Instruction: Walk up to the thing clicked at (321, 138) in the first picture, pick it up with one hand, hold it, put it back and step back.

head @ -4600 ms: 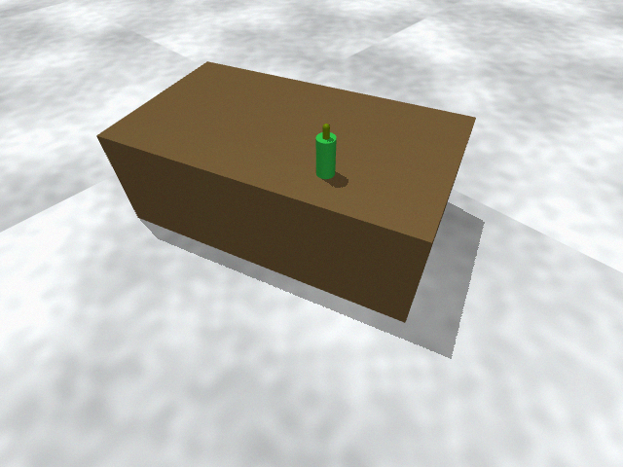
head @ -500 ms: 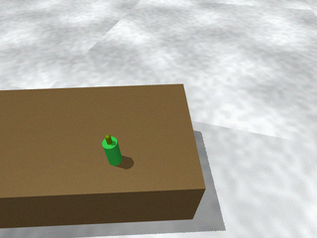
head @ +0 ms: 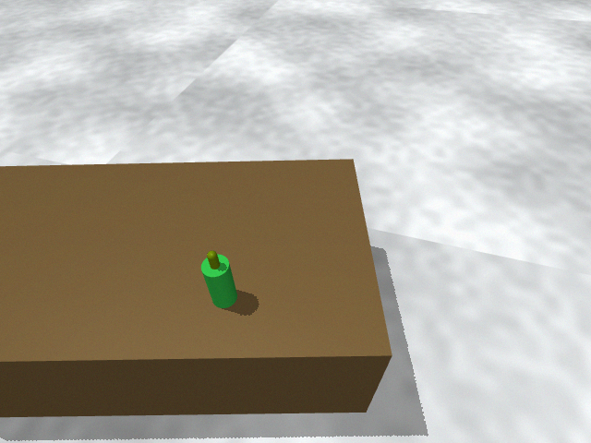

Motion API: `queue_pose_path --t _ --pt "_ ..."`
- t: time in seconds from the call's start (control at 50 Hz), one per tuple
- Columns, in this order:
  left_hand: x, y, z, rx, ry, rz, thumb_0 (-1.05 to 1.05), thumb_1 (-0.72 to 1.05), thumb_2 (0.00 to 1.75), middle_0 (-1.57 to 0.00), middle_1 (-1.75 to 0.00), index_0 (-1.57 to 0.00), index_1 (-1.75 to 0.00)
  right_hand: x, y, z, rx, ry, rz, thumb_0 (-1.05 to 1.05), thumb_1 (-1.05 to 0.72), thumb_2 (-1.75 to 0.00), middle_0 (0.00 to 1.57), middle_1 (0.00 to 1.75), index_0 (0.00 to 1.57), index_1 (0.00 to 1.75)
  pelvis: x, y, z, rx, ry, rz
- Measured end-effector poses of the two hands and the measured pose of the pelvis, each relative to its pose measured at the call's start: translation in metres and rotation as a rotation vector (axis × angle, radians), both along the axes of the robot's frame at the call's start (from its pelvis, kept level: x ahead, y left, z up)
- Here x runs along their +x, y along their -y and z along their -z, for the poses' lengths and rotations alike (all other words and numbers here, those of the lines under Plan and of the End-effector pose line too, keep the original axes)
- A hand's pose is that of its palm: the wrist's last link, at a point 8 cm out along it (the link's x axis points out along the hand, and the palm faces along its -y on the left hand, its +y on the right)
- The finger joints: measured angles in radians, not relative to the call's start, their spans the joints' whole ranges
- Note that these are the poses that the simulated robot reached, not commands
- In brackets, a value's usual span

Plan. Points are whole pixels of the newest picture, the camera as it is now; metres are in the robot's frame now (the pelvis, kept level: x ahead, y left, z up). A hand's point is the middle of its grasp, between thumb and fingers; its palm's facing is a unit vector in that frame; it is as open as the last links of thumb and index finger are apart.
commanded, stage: stand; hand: left
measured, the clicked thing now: (218, 276) +0.53 +0.21 -0.24
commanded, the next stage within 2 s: none
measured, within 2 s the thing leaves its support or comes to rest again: neither
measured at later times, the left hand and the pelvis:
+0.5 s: hand out of the picture +0.05 +0.26 -0.16, palm faces -0.02 -0.94 -0.35, open 7.4 cm; pelvis -0.01 +0.00 +0.00, yaw +0 degrees
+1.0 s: hand out of the picture +0.06 +0.25 -0.16, palm faces -0.03 -0.94 -0.34, open 7.4 cm; pelvis -0.01 +0.00 +0.00, yaw -1 degrees
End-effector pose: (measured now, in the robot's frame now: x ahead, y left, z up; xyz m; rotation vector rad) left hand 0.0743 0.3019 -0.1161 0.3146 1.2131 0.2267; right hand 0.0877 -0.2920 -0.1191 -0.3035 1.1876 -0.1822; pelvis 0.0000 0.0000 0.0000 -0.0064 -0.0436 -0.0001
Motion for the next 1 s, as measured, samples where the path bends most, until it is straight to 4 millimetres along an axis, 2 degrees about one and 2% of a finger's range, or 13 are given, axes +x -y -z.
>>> queue_pose_path --t 0.34,0.66,1.0 --pt "-0.018 0.004 0.003 -0.016 -0.030 0.011 0.01 0.90 0.90 -0.20 -0.30 -0.20 -0.30 -0.019 0.006 -0.003 -0.017 -0.018 0.012 0.00 -0.90 -0.90 0.21 0.30 0.20 0.30 -0.011 0.000 -0.002 -0.002 0.004 0.007" --pt "-0.035 0.002 0.002 -0.005 -0.058 0.006 0.01 0.91 0.90 -0.20 -0.30 -0.20 -0.30 -0.042 0.008 0.002 -0.007 -0.060 0.029 0.00 -0.90 -0.90 0.21 0.30 0.20 0.30 -0.015 0.002 -0.001 -0.001 0.000 0.006" --pt "-0.024 0.004 0.004 -0.016 -0.040 0.017 0.00 0.90 0.90 -0.20 -0.30 -0.20 -0.30 -0.034 0.007 -0.001 -0.014 -0.049 0.021 0.00 -0.90 -0.90 0.21 0.30 0.20 0.30 -0.012 0.001 -0.001 -0.002 -0.003 0.009"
